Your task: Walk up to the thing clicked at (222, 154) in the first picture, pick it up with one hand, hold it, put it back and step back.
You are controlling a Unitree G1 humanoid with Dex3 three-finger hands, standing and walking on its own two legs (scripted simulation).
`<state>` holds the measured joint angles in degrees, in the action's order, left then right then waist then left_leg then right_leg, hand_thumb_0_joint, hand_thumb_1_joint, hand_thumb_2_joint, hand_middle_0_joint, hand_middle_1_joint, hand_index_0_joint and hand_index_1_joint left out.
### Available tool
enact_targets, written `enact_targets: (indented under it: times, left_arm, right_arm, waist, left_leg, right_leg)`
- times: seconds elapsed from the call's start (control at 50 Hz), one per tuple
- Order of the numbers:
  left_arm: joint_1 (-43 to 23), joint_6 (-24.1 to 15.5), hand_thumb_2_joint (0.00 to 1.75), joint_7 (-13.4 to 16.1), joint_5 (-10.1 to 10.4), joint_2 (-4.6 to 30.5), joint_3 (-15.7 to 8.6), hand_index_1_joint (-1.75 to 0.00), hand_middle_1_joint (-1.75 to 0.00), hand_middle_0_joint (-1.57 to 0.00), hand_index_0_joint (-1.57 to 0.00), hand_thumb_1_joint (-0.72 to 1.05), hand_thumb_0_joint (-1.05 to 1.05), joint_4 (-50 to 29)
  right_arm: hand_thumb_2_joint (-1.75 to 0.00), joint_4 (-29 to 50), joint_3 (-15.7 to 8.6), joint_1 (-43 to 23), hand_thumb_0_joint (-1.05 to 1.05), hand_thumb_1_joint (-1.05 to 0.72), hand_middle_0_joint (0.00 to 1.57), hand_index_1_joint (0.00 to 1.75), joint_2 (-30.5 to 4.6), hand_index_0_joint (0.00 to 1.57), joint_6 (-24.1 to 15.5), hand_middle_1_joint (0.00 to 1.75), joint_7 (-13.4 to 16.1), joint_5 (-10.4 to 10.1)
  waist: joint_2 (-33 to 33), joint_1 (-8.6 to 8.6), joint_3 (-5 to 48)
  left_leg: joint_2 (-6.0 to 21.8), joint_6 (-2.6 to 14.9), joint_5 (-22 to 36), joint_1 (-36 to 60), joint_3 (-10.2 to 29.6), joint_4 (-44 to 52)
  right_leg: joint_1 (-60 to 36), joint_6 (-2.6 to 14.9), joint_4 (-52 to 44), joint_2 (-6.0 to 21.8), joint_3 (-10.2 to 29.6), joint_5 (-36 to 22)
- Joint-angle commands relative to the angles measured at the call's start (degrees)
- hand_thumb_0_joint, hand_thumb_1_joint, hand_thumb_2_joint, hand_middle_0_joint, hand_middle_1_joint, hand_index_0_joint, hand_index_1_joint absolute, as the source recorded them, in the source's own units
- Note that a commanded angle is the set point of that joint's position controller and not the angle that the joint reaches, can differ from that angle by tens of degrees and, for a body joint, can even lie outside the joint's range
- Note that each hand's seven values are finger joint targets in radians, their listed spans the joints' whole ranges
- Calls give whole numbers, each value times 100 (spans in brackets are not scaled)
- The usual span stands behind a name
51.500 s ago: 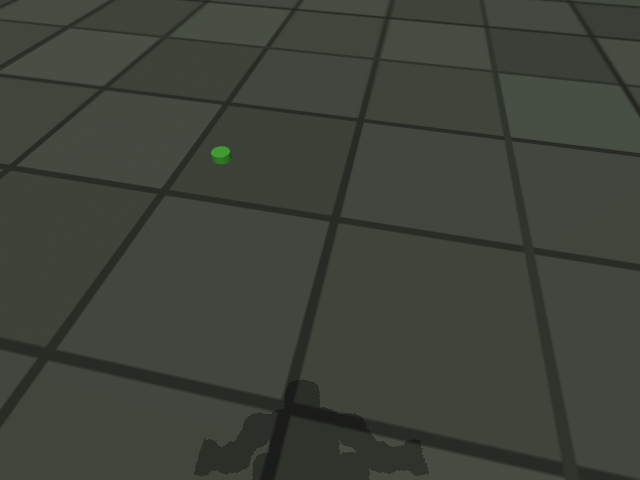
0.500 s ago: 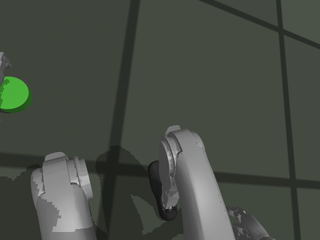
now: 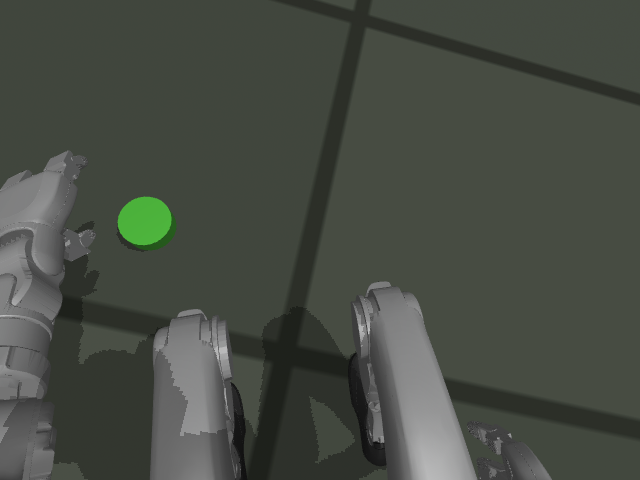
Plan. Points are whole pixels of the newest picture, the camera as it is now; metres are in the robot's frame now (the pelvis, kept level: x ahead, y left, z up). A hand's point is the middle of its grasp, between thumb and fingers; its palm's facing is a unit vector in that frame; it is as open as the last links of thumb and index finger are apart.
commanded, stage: home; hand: left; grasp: from above
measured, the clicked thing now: (148, 223) +0.52 +0.27 -0.38
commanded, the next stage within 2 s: none
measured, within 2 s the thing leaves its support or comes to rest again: neither
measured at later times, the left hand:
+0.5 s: hand (27, 374) +0.26 +0.21 +0.09, palm faces -0.03 -0.91 -0.42, open 7.4 cm
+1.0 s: hand out of the picture +0.22 +0.18 +0.27, palm faces +0.18 -0.96 -0.21, open 7.4 cm
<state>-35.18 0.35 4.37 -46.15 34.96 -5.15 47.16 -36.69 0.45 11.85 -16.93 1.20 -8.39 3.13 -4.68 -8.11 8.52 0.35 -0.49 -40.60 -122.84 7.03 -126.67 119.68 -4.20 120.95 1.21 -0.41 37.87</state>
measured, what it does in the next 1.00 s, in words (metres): rises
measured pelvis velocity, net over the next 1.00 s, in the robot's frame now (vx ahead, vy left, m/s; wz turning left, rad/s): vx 0.07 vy -0.01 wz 0.11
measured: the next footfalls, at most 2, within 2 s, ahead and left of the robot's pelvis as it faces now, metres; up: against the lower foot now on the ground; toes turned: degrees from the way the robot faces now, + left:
none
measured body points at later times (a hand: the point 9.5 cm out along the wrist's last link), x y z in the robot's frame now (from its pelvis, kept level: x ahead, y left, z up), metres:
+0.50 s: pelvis +0.01 -0.01 +0.18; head +0.12 +0.02 +0.61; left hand +0.26 +0.25 +0.12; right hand +0.23 -0.23 +0.09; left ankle +0.07 +0.12 -0.36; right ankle +0.10 -0.15 -0.36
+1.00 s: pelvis +0.07 -0.01 +0.31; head +0.07 -0.01 +0.76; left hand +0.20 +0.23 +0.29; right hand +0.24 -0.25 +0.25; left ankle +0.07 +0.12 -0.36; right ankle +0.10 -0.15 -0.36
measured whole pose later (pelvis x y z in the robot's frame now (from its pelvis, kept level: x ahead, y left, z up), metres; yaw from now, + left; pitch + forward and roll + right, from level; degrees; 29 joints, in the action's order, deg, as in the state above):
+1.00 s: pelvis +0.07 -0.01 +0.31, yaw +6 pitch +11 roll -3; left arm 29.0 27.3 2.6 3.8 12.1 -2.7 -8.5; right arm -30.3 1.3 18.5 -12.6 -12.2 11.3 -1.3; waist -3.5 -3.5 11.4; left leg 3.0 -1.9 -27.9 -42.2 4.2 -59.4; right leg 39.9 -1.6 55.2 1.4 -3.2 25.7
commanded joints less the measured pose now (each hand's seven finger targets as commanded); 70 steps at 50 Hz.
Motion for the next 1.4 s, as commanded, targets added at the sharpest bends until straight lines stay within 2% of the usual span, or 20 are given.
enact_targets:
  times: [0.0, 0.02, 0.06, 0.14, 0.2, 0.24, 0.26, 0.3, 0.36, 0.38, 0.4, 0.46, 0.5, 0.6, 0.74, 0.88, 1.04, 1.1, 1.2, 1.38]
  left_arm:
    - [-355, -25, 90, -322, 1021, 854, -183, -30, -30, -20, -20, 90, 0, -2081]
    - [-396, -32, 90, -326, 1154, 1019, -358, -30, -30, -20, -20, 90, 0, -2518]
    - [-84, -18, 90, -332, 1470, 591, -133, -30, -30, -20, -20, 90, 0, -2969]
    - [636, 126, 90, -165, 1850, 352, -275, -30, -30, -20, -20, 90, 0, -3197]
    - [859, 396, 90, -84, 2176, 119, -202, -30, -30, -20, -20, 90, 0, -3913]
    - [1512, 669, 90, -62, 2554, -213, -106, -30, -30, -20, -20, 90, 0, -3875]
    - [1722, 779, 90, -63, 2720, -366, -21, -30, -30, -20, -20, 90, 0, -3977]
    - [1953, 969, 90, -33, 3020, -311, -108, -30, -30, -20, -20, 90, 0, -4255]
    - [2487, 1242, 90, -10, 3513, -603, 28, -30, -30, -20, -20, 90, 0, -4436]
    - [2601, 1311, 90, 4, 3667, -549, -100, -30, -30, -20, -20, 90, 0, -4556]
    - [2758, 1372, 90, 6, 3772, -692, 5, -30, -30, -20, -20, 90, 0, -4656]
    - [3208, 1571, 90, 73, 4081, -748, -183, -30, -30, -20, -20, 90, 0, -4799]
    - [3503, 1693, 90, 114, 4260, -958, -147, -30, -30, -20, -20, 90, 0, -4929]
    - [4305, 2016, 90, 124, 4723, -1352, -162, -30, -30, -20, -20, 90, 0, -5335]
    - [5257, 2289, 90, 44, 5019, -1578, -205, -30, -30, -20, -20, 90, 0, -5913]
    - [6262, 2429, 90, -84, 4981, -1711, -93, -30, -30, -20, -20, 90, 0, -6437]
    - [6185, 2447, 90, -307, 4931, -1705, -32, -30, -30, -20, -20, 90, 0, -6542]
    - [6012, 2412, 90, -341, 4897, -1672, -48, -30, -30, -20, -20, 90, 0, -6517]
    - [6085, 2359, 90, -350, 4873, -1632, -86, -30, -30, -20, -20, 90, 0, -6660]
    - [6217, 2338, 90, -289, 4842, -1656, -26, -30, -30, -20, -20, 90, 0, -6651]
  right_arm:
    - [-90, 530, -589, 682, 0, -90, 20, 30, -1211, 20, -119, 30, 294, -164]
    - [-90, 610, -638, 595, 0, -90, 20, 30, -1206, 20, -124, 30, 336, -185]
    - [-90, 760, -654, 328, 0, -90, 20, 30, -1063, 20, -168, 30, 403, -227]
    - [-90, 807, -601, 36, 0, -90, 20, 30, -962, 20, -271, 30, 594, -328]
    - [-90, 957, -580, -184, 0, -90, 20, 30, -897, 20, -377, 30, 723, -390]
    - [-90, 1007, -530, -345, 0, -90, 20, 30, -826, 20, -466, 30, 826, -445]
    - [-90, 1001, -525, -407, 0, -90, 20, 30, -793, 20, -506, 30, 875, -452]
    - [-90, 1086, -488, -475, 0, -90, 20, 30, -737, 20, -580, 30, 983, -478]
    - [-90, 1146, -402, -550, 0, -90, 20, 30, -595, 20, -696, 30, 1086, -496]
    - [-90, 1136, -392, -537, 0, -90, 20, 30, -585, 20, -731, 30, 1129, -500]
    - [-90, 1174, -362, -546, 0, -90, 20, 30, -538, 20, -774, 30, 1169, -514]
    - [-90, 1216, -293, -448, 0, -90, 20, 30, -440, 20, -859, 30, 1269, -542]
    - [-90, 1283, -213, -371, 0, -90, 20, 30, -369, 20, -922, 30, 1347, -564]
    - [-90, 1301, -125, -126, 0, -90, 20, 30, -258, 20, -1101, 30, 1592, -576]
    - [-90, 1421, -85, 153, 0, -90, 20, 30, -204, 20, -1382, 30, 1863, -527]
    - [-90, 1531, -110, 221, 0, -90, 20, 30, -137, 20, -1628, 30, 2009, -448]
    - [-90, 1545, -170, 69, 0, -90, 20, 30, -230, 20, -1835, 30, 2016, -376]
    - [-90, 1491, -174, 40, 0, -90, 20, 30, -243, 20, -1930, 30, 2010, -351]
    - [-90, 1443, -181, 32, 0, -90, 20, 30, -247, 20, -2016, 30, 1993, -327]
    - [-90, 1416, -158, -4, 0, -90, 20, 30, -230, 20, -1993, 30, 1988, -312]
  waist:
    - [-220, -15, 3504]
    - [-309, 138, 3716]
    - [-423, 190, 3753]
    - [-681, 331, 3165]
    - [-797, 341, 3423]
    - [-465, 317, 3057]
    - [-441, 301, 2963]
    - [-360, 322, 2985]
    - [-107, 210, 2585]
    - [-205, 283, 2577]
    - [-240, 235, 2442]
    - [-136, 307, 2229]
    - [-71, 311, 2051]
    - [-27, 334, 1843]
    - [-22, 458, 1166]
    - [142, 510, 713]
    - [288, 491, 100]
    - [380, 459, 107]
    - [182, 545, 472]
    - [171, 603, 491]
  left_leg:
    - [-93, 235, 1093, 2875, -319, 2132]
    - [-81, 222, 986, 3074, -342, 2215]
    - [-52, 198, 722, 3393, -324, 2527]
    - [20, 124, 283, 4031, -132, 3364]
    - [37, 121, 129, 4583, -111, 3825]
    - [10, 143, -86, 4671, -103, 4110]
    - [11, 132, -7, 4818, -148, 4207]
    - [-4, 142, 83, 5105, -190, 4366]
    - [-45, 191, 268, 5199, -331, 4594]
    - [-28, 179, 323, 5416, -311, 4738]
    - [-27, 166, 366, 5545, -281, 4897]
    - [-2, 156, 489, 5995, -231, 5319]
    - [6, 144, 579, 6294, -154, 5646]
    - [10, 111, 1320, 7063, -219, 6257]
    - [2, 74, 1722, 7968, -291, 7156]
    - [-64, 93, 2219, 8488, -469, 7591]
    - [-67, 109, 1771, 8564, -501, 7940]
    - [-65, 119, 1743, 8613, -488, 7931]
    - [-65, 85, 2259, 8837, -505, 7840]
    - [-71, 81, 2397, 8805, -491, 7809]
  right_leg:
    - [-2621, 609, -1835, -177, -499, -1193]
    - [-2722, 622, -1945, -164, -457, -1065]
    - [-2856, 596, -2136, -146, -417, -871]
    - [-2910, 597, -2510, -96, -396, -575]
    - [-3390, 569, -2885, -98, -365, -537]
    - [-3701, 539, -3296, -95, -314, -337]
    - [-3821, 540, -3456, -94, -292, -353]
    - [-4202, 530, -3784, -103, -233, -351]
    - [-4793, 506, -4301, -86, -118, -426]
    - [-4928, 505, -4400, -82, -107, -479]
    - [-5011, 499, -4504, -85, -115, -507]
    - [-5511, 493, -4931, -90, -87, -592]
    - [-5821, 487, -5202, -90, -96, -686]
    - [-6815, 469, -5923, -126, -119, -1334]
    - [-7730, 432, -6858, -154, -200, -1667]
    - [-8331, 402, -7460, -223, -294, -2015]
    - [-8258, 356, -7718, -223, -405, -1534]
    - [-8274, 343, -7726, -199, -401, -1514]
    - [-8496, 358, -7578, -194, -396, -1998]
    - [-8572, 369, -7566, -203, -406, -2161]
